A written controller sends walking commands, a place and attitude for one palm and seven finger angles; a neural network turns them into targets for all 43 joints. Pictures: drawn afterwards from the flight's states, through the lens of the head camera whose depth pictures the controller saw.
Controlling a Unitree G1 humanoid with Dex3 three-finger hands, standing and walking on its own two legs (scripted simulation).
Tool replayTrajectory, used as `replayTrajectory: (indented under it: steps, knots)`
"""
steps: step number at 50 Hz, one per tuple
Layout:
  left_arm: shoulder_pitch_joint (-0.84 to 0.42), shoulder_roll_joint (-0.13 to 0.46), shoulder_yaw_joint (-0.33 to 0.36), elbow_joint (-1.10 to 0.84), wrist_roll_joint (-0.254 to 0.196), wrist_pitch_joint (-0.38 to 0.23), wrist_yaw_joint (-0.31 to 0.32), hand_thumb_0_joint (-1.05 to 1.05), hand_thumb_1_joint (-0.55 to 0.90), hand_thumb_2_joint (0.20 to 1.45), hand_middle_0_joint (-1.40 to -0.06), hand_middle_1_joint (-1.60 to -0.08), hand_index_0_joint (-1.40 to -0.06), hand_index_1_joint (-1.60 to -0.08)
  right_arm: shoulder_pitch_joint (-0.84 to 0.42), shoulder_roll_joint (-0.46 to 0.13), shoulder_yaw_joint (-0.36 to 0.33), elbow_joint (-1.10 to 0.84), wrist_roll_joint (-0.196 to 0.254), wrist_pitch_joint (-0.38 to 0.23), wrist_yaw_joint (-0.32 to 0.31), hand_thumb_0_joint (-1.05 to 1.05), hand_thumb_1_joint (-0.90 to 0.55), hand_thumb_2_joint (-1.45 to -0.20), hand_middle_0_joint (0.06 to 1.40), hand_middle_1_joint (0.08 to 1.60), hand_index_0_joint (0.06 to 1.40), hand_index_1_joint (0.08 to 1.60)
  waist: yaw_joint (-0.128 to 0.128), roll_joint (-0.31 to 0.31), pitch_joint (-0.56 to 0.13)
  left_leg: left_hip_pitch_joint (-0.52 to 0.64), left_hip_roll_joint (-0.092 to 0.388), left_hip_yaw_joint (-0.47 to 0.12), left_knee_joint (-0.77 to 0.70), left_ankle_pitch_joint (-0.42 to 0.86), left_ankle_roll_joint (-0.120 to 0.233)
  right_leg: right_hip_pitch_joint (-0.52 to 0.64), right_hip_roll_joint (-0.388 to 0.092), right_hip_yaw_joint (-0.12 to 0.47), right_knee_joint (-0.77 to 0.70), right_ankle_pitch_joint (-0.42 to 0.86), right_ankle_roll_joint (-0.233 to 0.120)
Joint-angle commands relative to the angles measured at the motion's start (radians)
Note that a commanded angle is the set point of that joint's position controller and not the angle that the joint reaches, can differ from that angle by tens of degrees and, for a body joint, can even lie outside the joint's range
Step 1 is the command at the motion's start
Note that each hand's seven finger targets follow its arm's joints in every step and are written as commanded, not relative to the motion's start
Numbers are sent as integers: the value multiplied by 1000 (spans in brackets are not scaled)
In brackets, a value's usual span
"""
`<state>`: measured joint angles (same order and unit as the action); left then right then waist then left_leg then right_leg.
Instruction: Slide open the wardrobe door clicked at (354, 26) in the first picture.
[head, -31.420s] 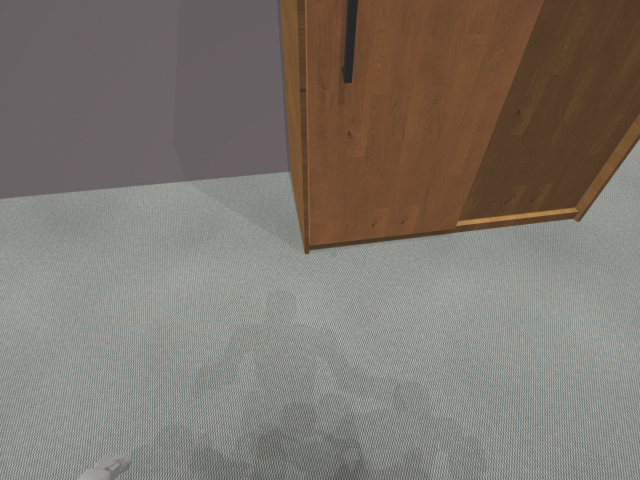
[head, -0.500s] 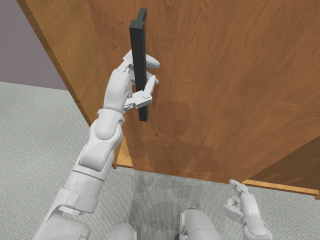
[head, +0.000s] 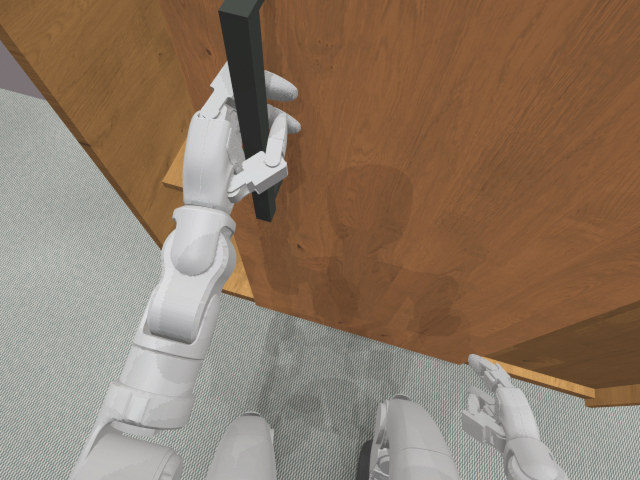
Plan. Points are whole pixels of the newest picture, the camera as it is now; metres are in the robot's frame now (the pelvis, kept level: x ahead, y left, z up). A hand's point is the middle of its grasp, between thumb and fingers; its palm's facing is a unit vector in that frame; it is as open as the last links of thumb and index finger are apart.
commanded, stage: step sideways, sliding the door along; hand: left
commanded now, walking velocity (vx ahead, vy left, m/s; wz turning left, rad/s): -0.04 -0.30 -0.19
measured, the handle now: (264, 127) +0.42 +0.14 +0.14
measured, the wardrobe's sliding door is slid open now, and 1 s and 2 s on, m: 0.20 0.42 0.42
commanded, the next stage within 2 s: stop walking and hold the door there in 1.02 s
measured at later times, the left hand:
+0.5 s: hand (473, 218) +0.35 -0.07 +0.15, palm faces -0.17 -0.98 +0.01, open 5.8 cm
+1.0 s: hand (524, 225) +0.35 -0.11 +0.15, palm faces +0.16 -0.99 -0.03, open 5.9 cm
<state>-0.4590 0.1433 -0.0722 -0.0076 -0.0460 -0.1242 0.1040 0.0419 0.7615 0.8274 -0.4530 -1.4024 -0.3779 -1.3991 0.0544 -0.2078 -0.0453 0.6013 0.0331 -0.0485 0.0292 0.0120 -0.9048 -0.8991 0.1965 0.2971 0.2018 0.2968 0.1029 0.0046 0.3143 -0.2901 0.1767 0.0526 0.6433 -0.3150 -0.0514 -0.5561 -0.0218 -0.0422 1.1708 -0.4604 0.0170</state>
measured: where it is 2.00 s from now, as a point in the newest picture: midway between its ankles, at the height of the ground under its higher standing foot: outside the picture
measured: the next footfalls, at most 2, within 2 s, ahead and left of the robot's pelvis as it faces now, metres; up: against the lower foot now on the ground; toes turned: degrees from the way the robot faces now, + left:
right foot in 0.18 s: +0.08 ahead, -0.25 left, +0.00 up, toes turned -4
left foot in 0.38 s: +0.04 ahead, +0.00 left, +0.00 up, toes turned +8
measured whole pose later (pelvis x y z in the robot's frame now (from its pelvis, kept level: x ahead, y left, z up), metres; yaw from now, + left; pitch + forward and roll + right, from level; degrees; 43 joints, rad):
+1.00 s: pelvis -0.04 -0.25 -0.01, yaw -2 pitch -1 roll -3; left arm -0.42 0.19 0.06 0.01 -0.06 -0.07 0.18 0.04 0.77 0.82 -0.46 -1.40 -0.27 -1.40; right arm 0.06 -0.23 -0.04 0.62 0.03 -0.04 -0.03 0.01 -0.90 -0.90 0.20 0.30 0.20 0.30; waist 0.07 0.02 0.22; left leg -0.34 0.07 0.15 0.69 -0.29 0.05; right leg -0.43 -0.03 -0.06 0.88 -0.40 0.01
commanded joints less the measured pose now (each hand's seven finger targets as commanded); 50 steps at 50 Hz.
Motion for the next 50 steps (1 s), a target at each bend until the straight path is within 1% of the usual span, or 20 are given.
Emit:
replayTrajectory:
  steps: [1,7,9,10,13,16,17,19,20,24,27,35,37,38,39,43,46,47,48,50]
  knots:
    - [-484,-129,-235,-346,18,-106,-92,0,900,900,-450,-1400,-450,-1400,-33,-123,-43,-167,-9,-64,-3,0,-900,-900,200,300,200,300,-144,273,-646,428,234,-66,-138,721,160,37,-59,54,-180,114,1]
    - [-364,-104,-227,-337,20,-98,-79,0,900,900,-450,-1400,-450,-1400,-41,-96,-15,-204,8,-72,-30,0,-900,-900,200,300,200,300,-137,205,-610,279,192,-11,-11,592,105,349,26,-56,-542,250,14]
    - [-332,-54,-212,-368,47,-103,-63,0,900,900,-450,-1400,-450,-1400,-40,-53,0,-196,30,-72,-35,0,-900,-900,200,300,200,300,-129,-55,-612,120,10,72,198,182,53,481,-98,55,-724,792,-25]
    - [-281,-5,-184,-377,55,-103,-55,0,900,900,-450,-1400,-450,-1400,-82,-17,11,-205,21,-78,-47,0,-900,-900,200,300,200,300,-102,-302,-595,-101,-120,64,380,-288,39,538,-242,279,-702,1205,-116]
    - [-216,-23,-186,-540,41,-127,-40,0,900,900,-450,-1400,-450,-1400,-52,-19,11,-159,-2,-117,-66,0,-900,-900,200,300,200,300,-92,-420,-635,-203,-124,-24,463,-443,27,651,-273,284,-583,1520,-188]
    - [-255,-111,-250,-553,31,-157,-54,0,900,900,-450,-1400,-450,-1400,-47,-30,10,-131,-9,-89,-52,0,-900,-900,200,300,200,300,-170,-262,-637,48,-86,29,-41,-5,13,546,-165,105,-442,1266,-122]
    - [-284,-122,-274,-564,25,-176,-63,0,900,900,-450,-1400,-450,-1400,-42,-47,-5,-135,-14,-76,-53,0,-900,-900,200,300,200,300,-192,-186,-656,280,5,-10,-198,359,38,373,-125,48,-341,1000,-68]
    - [-269,-117,-268,-510,35,-180,-77,0,900,900,-450,-1400,-450,-1400,-25,-136,-45,-190,-11,-57,-20,0,-900,-900,200,300,200,300,-137,160,-732,630,405,-393,-143,1297,232,-73,-24,85,-3,-161,-3]
    - [-266,-111,-226,-409,46,-165,-78,0,900,900,-450,-1400,-450,-1400,-31,-158,-59,-188,-4,-59,5,0,-900,-900,200,300,200,300,-131,58,-758,637,407,-323,-124,1180,264,-113,-11,129,97,-131,-11]
    - [-415,-83,-201,-422,46,-138,-76,0,900,900,-450,-1400,-450,-1400,-65,-127,-42,-157,-19,-58,12,0,-900,-900,200,300,200,300,-137,272,-615,490,309,-132,-179,872,196,-139,-70,100,21,37,12]
    - [-354,-64,-168,-333,46,-101,-91,0,900,900,-450,-1400,-450,-1400,-30,-117,-40,-150,-25,-40,-12,0,-900,-900,200,300,200,300,-137,239,-630,456,254,-9,-189,826,142,-34,-42,37,-132,153,30]
    - [-318,-85,-184,-295,12,-91,-77,0,900,900,-450,-1400,-450,-1400,-59,-85,-4,-181,4,-46,-49,0,-900,-900,200,300,200,300,-132,300,-587,327,232,51,-116,627,107,286,30,-62,-555,160,21]
    - [-350,-113,-235,-333,24,-82,-68,0,900,900,-450,-1400,-450,-1400,-64,-44,18,-189,29,-54,-46,0,-900,-900,200,300,200,300,-117,97,-616,206,103,76,90,311,61,435,-34,-13,-755,461,-4]
    - [-371,-47,-203,-341,36,-80,-53,0,900,900,-450,-1400,-450,-1400,-79,-4,28,-194,34,-55,-53,0,-900,-900,200,300,200,300,-107,-240,-612,-28,-35,89,285,-185,20,530,-206,199,-789,890,-86]
    - [-309,30,-142,-305,35,-60,-30,0,900,900,-450,-1400,-450,-1400,-104,-17,23,-177,13,-66,-70,0,-900,-900,200,300,200,300,-69,-337,-603,-151,-148,34,493,-404,30,502,-305,360,-780,1078,-167]
    - [-341,9,-115,-445,9,-96,-2,0,900,900,-450,-1400,-450,-1400,-41,-52,3,-98,-1,-75,-81,0,-900,-900,200,300,200,300,-105,-398,-662,-255,-119,20,429,-360,15,755,-254,198,-590,1331,-208]
    - [-389,-30,-140,-413,8,-110,-18,0,900,900,-450,-1400,-450,-1400,-38,-67,0,-96,-8,-36,-73,0,-900,-900,200,300,200,300,-158,-191,-662,126,-99,84,-171,136,15,507,-138,45,-420,1008,-116]
    - [-414,-38,-160,-433,-1,-125,-31,0,900,900,-450,-1400,-450,-1400,-23,-104,-25,-107,-16,-28,-71,0,-900,-900,200,300,200,300,-182,-6,-682,455,52,-53,-246,497,56,184,-90,13,-261,590,-54]
    - [-411,-79,-189,-449,-12,-126,-42,0,900,900,-450,-1400,-450,-1400,-24,-149,-45,-141,-17,-30,-56,0,-900,-900,200,300,200,300,-142,277,-735,643,374,-438,-208,1013,180,-98,-3,35,-77,-91,1]
    - [-424,-56,-150,-311,-1,-93,-51,0,900,900,-450,-1400,-450,-1400,-68,-186,-53,-166,18,-20,-9,0,-900,-900,200,300,200,300,-119,121,-717,496,431,-415,-220,685,268,-95,-27,165,133,-63,-17]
